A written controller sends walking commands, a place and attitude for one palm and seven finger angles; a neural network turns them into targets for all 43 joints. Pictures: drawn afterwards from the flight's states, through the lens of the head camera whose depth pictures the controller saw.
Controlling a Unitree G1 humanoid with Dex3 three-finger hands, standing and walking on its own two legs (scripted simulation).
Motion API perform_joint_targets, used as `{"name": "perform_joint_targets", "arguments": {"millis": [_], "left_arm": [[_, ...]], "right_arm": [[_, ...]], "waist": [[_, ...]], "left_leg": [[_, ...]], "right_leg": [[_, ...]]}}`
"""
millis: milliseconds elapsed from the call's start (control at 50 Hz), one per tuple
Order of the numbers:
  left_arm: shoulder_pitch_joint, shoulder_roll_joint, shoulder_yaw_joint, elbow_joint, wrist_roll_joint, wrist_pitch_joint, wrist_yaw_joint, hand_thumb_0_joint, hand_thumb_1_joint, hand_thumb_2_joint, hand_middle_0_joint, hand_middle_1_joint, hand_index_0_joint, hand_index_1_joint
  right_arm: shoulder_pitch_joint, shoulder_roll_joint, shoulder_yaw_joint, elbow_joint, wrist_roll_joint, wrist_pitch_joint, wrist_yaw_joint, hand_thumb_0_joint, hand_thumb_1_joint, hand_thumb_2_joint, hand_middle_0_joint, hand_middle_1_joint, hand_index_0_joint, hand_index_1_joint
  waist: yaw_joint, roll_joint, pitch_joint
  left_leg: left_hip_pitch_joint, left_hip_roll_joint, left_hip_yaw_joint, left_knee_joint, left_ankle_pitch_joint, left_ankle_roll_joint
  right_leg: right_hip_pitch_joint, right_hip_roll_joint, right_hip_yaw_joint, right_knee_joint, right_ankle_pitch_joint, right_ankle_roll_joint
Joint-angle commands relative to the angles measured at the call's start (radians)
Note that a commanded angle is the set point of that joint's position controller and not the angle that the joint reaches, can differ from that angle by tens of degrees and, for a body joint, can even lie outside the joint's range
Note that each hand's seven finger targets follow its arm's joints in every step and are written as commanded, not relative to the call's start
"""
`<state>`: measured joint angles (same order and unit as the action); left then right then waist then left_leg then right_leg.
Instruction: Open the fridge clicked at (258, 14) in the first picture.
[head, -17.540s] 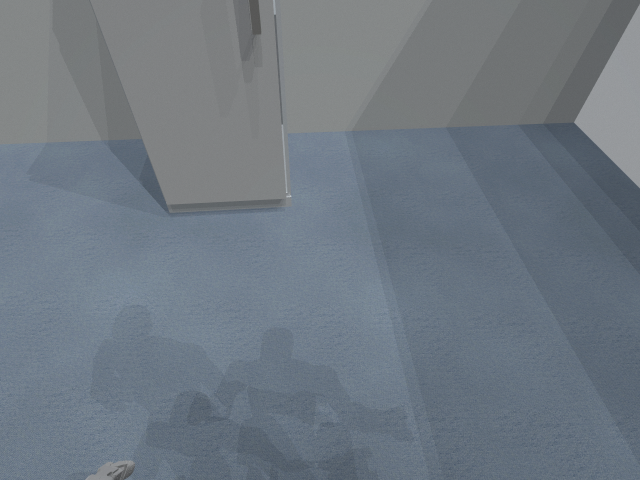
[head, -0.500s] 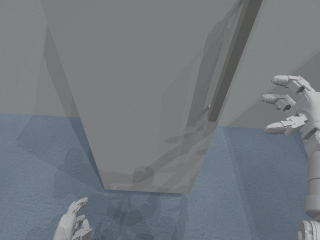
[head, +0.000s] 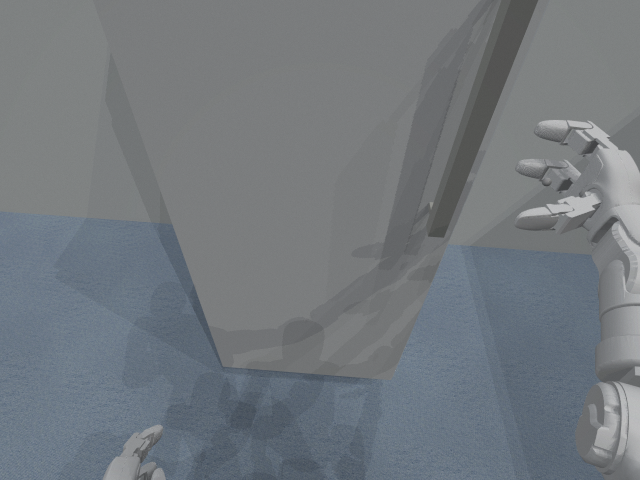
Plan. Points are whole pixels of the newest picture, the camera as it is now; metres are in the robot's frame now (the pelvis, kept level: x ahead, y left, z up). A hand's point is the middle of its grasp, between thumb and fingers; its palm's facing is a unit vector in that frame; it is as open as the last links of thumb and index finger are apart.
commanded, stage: move the hooked fingers beside the handle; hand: right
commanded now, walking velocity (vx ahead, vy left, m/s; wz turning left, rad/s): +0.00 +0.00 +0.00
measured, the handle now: (465, 127) +0.51 -0.14 +0.21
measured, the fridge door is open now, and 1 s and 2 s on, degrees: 0 0 0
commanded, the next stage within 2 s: feel for the door with the fingertips in 0.92 s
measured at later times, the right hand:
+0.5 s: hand (524, 168) +0.46 -0.21 +0.19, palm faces +0.02 +1.00 +0.01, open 14.0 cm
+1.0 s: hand (519, 169) +0.45 -0.20 +0.20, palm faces +0.02 +1.00 +0.01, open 14.0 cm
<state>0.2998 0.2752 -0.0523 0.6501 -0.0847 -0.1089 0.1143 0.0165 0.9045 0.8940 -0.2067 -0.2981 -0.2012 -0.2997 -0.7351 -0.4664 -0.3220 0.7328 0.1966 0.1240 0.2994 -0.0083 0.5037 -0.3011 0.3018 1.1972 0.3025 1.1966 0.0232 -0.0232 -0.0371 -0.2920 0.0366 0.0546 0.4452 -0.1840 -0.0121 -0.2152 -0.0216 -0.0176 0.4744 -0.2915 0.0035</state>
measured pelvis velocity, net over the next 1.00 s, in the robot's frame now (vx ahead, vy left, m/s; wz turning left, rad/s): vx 0.00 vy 0.00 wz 0.01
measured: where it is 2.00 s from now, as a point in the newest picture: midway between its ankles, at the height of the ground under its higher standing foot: outside the picture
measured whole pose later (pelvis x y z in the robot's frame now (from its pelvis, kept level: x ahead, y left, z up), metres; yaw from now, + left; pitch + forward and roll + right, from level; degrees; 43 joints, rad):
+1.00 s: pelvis +0.00 +0.00 +0.00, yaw +0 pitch +3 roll +0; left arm 0.29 0.27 -0.05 0.63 -0.08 -0.08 0.10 0.01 0.90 0.89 -0.21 -0.30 -0.20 -0.30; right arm -0.82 -0.43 -0.31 0.85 0.17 0.05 0.25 -0.01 0.50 -0.30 0.30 1.20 0.30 1.20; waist 0.03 -0.03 -0.05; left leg -0.32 0.03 0.05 0.46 -0.19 -0.01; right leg -0.24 -0.02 -0.02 0.49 -0.30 0.00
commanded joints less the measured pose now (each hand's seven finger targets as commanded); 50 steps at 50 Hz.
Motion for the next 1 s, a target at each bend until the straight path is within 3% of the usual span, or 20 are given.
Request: {"name": "perform_joint_targets", "arguments": {"millis": [0, 40, 80, 120, 140, 200, 220, 260, 320, 380, 500, 560, 620, 660, 720, 780, 800, 860, 940, 980], "left_arm": [[-0.014, 0.134, 0.052, -0.110, 0.007, -0.047, 0.007, 0.000, 0.900, 0.900, -0.200, -0.300, -0.200, -0.300], [0.003, 0.140, 0.053, -0.097, 0.010, -0.041, 0.007, 0.000, 0.900, 0.900, -0.200, -0.300, -0.200, -0.300], [0.017, 0.142, 0.052, -0.088, 0.011, -0.041, 0.007, 0.000, 0.900, 0.900, -0.200, -0.300, -0.200, -0.300], [0.039, 0.146, 0.056, -0.080, 0.016, -0.041, 0.004, 0.000, 0.900, 0.900, -0.200, -0.300, -0.200, -0.300], [0.045, 0.147, 0.061, -0.092, 0.019, -0.039, 0.002, 0.000, 0.900, 0.900, -0.200, -0.300, -0.200, -0.300], [0.052, 0.142, 0.061, -0.090, 0.020, -0.044, -0.005, 0.000, 0.900, 0.900, -0.200, -0.300, -0.200, -0.300], [0.055, 0.146, 0.064, -0.093, 0.019, -0.043, -0.007, 0.000, 0.900, 0.900, -0.200, -0.300, -0.200, -0.300], [0.058, 0.152, 0.064, -0.092, 0.015, -0.033, -0.008, 0.000, 0.900, 0.900, -0.200, -0.300, -0.200, -0.300], [0.063, 0.151, 0.068, -0.099, 0.014, -0.028, -0.011, 0.000, 0.900, 0.900, -0.200, -0.300, -0.200, -0.300], [0.062, 0.149, 0.073, -0.112, 0.018, -0.028, -0.013, 0.000, 0.900, 0.900, -0.200, -0.300, -0.200, -0.300], [0.042, 0.141, 0.069, -0.106, 0.010, -0.029, -0.014, 0.000, 0.900, 0.900, -0.200, -0.300, -0.200, -0.300], [0.041, 0.144, 0.071, -0.110, 0.013, -0.027, -0.012, 0.000, 0.900, 0.900, -0.200, -0.300, -0.200, -0.300], [0.026, 0.136, 0.067, -0.116, 0.012, -0.027, -0.012, 0.000, 0.900, 0.900, -0.200, -0.300, -0.200, -0.300], [0.021, 0.135, 0.068, -0.119, 0.012, -0.025, -0.012, 0.000, 0.900, 0.900, -0.200, -0.300, -0.200, -0.300], [0.009, 0.131, 0.062, -0.114, 0.009, -0.022, -0.009, 0.000, 0.900, 0.900, -0.200, -0.300, -0.200, -0.300], [0.007, 0.136, 0.058, -0.111, 0.010, -0.012, -0.006, 0.000, 0.900, 0.900, -0.200, -0.300, -0.200, -0.300], [0.003, 0.132, 0.057, -0.115, 0.010, -0.012, -0.006, 0.000, 0.900, 0.900, -0.200, -0.300, -0.200, -0.300], [-0.002, 0.128, 0.057, -0.126, 0.013, -0.011, -0.009, 0.000, 0.900, 0.900, -0.200, -0.300, -0.200, -0.300], [0.001, 0.131, 0.056, -0.117, 0.012, -0.008, -0.006, 0.000, 0.900, 0.900, -0.200, -0.300, -0.200, -0.300], [0.006, 0.134, 0.056, -0.113, 0.012, -0.009, -0.006, 0.000, 0.900, 0.900, -0.200, -0.300, -0.200, -0.300]], "right_arm": [[-0.550, -0.243, -0.040, -0.162, 0.007, -0.094, -0.012, 0.000, 0.500, -0.300, 0.300, 1.200, 0.300, 1.200], [-0.560, -0.254, -0.044, -0.090, 0.000, -0.105, -0.019, 0.000, 0.500, -0.300, 0.300, 1.200, 0.300, 1.200], [-0.631, -0.243, -0.024, -0.052, -0.014, -0.120, -0.025, 0.000, 0.500, -0.300, 0.300, 1.200, 0.300, 1.200], [-0.655, -0.283, -0.054, -0.028, -0.028, -0.147, -0.033, 0.000, 0.500, -0.300, 0.300, 1.200, 0.300, 1.200], [-0.625, -0.298, -0.069, -0.044, -0.027, -0.165, -0.036, 0.000, 0.500, -0.300, 0.300, 1.200, 0.300, 1.200], [-0.627, -0.253, -0.046, -0.061, -0.024, -0.189, -0.028, 0.000, 0.500, -0.300, 0.300, 1.200, 0.300, 1.200], [-0.582, -0.284, -0.082, -0.053, -0.021, -0.188, -0.027, 0.000, 0.500, -0.300, 0.300, 1.200, 0.300, 1.200], [-0.525, -0.305, -0.107, 0.008, -0.015, -0.173, -0.023, 0.000, 0.500, -0.300, 0.300, 1.200, 0.300, 1.200], [-0.562, -0.281, -0.071, -0.028, -0.032, -0.165, -0.022, 0.000, 0.500, -0.300, 0.300, 1.200, 0.300, 1.200], [-0.563, -0.327, -0.115, -0.135, -0.024, -0.187, -0.026, 0.000, 0.500, -0.300, 0.300, 1.200, 0.300, 1.200], [-0.528, -0.217, -0.039, -0.146, -0.007, -0.142, -0.014, 0.000, 0.500, -0.300, 0.300, 1.200, 0.300, 1.200], [-0.517, -0.276, -0.091, -0.155, -0.008, -0.126, -0.026, 0.000, 0.500, -0.300, 0.300, 1.200, 0.300, 1.200], [-0.554, -0.217, -0.038, -0.179, -0.009, -0.128, -0.029, 0.000, 0.500, -0.300, 0.300, 1.200, 0.300, 1.200], [-0.547, -0.236, -0.056, -0.208, -0.007, -0.140, -0.034, 0.000, 0.500, -0.300, 0.300, 1.200, 0.300, 1.200], [-0.551, -0.180, -0.009, -0.163, -0.006, -0.121, -0.032, 0.000, 0.500, -0.300, 0.300, 1.200, 0.300, 1.200], [-0.574, -0.220, -0.033, -0.110, -0.014, -0.108, -0.043, 0.000, 0.500, -0.300, 0.300, 1.200, 0.300, 1.200], [-0.595, -0.200, -0.015, -0.113, -0.020, -0.111, -0.046, 0.000, 0.500, -0.300, 0.300, 1.200, 0.300, 1.200], [-0.574, -0.216, -0.035, -0.153, -0.020, -0.140, -0.056, 0.000, 0.500, -0.300, 0.300, 1.200, 0.300, 1.200], [-0.596, -0.190, -0.005, -0.100, -0.017, -0.142, -0.047, 0.000, 0.500, -0.300, 0.300, 1.200, 0.300, 1.200], [-0.607, -0.246, -0.050, -0.086, -0.022, -0.142, -0.051, 0.000, 0.500, -0.300, 0.300, 1.200, 0.300, 1.200]], "waist": [[0.023, -0.021, -0.287], [0.027, 0.011, -0.255], [0.040, -0.020, -0.250], [0.035, -0.029, -0.282], [0.022, 0.000, -0.321], [0.023, -0.042, -0.345], [0.009, -0.017, -0.356], [0.008, 0.044, -0.302], [0.017, -0.014, -0.294], [0.005, -0.013, -0.380], [0.024, -0.054, -0.295], [0.013, -0.020, -0.322], [0.025, -0.026, -0.311], [0.019, -0.026, -0.341], [0.029, -0.020, -0.293], [0.031, 0.007, -0.275], [0.033, -0.008, -0.276], [0.013, -0.006, -0.342], [0.030, 0.011, -0.301], [0.023, -0.008, -0.308]], "left_leg": [[0.149, -0.024, -0.010, -0.024, 0.218, 0.041], [0.142, -0.024, -0.008, -0.029, 0.197, 0.039], [0.120, -0.022, -0.011, -0.025, 0.181, 0.039], [0.132, -0.022, -0.014, -0.017, 0.194, 0.042], [0.167, -0.024, -0.013, -0.009, 0.215, 0.042], [0.168, -0.026, -0.015, 0.000, 0.270, 0.044], [0.182, -0.028, -0.014, 0.004, 0.273, 0.044], [0.188, -0.028, -0.015, -0.003, 0.266, 0.037], [0.161, -0.027, -0.016, -0.001, 0.258, 0.040], [0.221, -0.030, -0.020, 0.010, 0.314, 0.041], [0.156, -0.034, -0.013, -0.006, 0.284, 0.040], [0.182, -0.033, -0.013, -0.005, 0.286, 0.040], [0.166, -0.032, -0.012, -0.005, 0.287, 0.040], [0.186, -0.032, -0.014, 0.002, 0.314, 0.041], [0.148, -0.031, -0.009, -0.001, 0.291, 0.041], [0.147, -0.026, -0.012, -0.006, 0.260, 0.038], [0.139, -0.025, -0.011, -0.003, 0.258, 0.040], [0.185, -0.026, -0.015, 0.014, 0.307, 0.044], [0.162, -0.025, -0.013, 0.003, 0.268, 0.041], [0.167, -0.023, -0.020, 0.000, 0.263, 0.040]], "right_leg": [[0.024, 0.018, 0.009, -0.060, 0.251, -0.024], [-0.007, 0.016, 0.006, -0.064, 0.229, -0.024], [-0.015, 0.016, 0.009, -0.066, 0.212, -0.023], [-0.012, 0.016, 0.010, -0.061, 0.226, -0.021], [-0.008, 0.015, 0.007, -0.055, 0.254, -0.024], [0.020, 0.012, 0.006, -0.054, 0.304, -0.019], [0.013, 0.011, 0.006, -0.054, 0.306, -0.019], [-0.040, 0.010, -0.007, -0.060, 0.270, -0.026], [-0.030, 0.010, -0.007, -0.060, 0.271, -0.025], [0.004, 0.010, -0.007, -0.051, 0.329, -0.027], [0.009, 0.010, -0.012, -0.053, 0.298, -0.025], [0.002, 0.013, -0.009, -0.051, 0.293, -0.028], [0.018, 0.013, -0.007, -0.050, 0.299, -0.027], [0.033, 0.014, -0.008, -0.042, 0.324, -0.028], [0.023, 0.014, -0.003, -0.044, 0.302, -0.025], [-0.009, 0.018, -0.003, -0.047, 0.257, -0.026], [-0.003, 0.017, 0.001, -0.048, 0.263, -0.025], [0.022, 0.016, 0.003, -0.036, 0.319, -0.025], [0.000, 0.015, -0.001, -0.041, 0.269, -0.027], [-0.008, 0.017, -0.002, -0.043, 0.256, -0.027]]}}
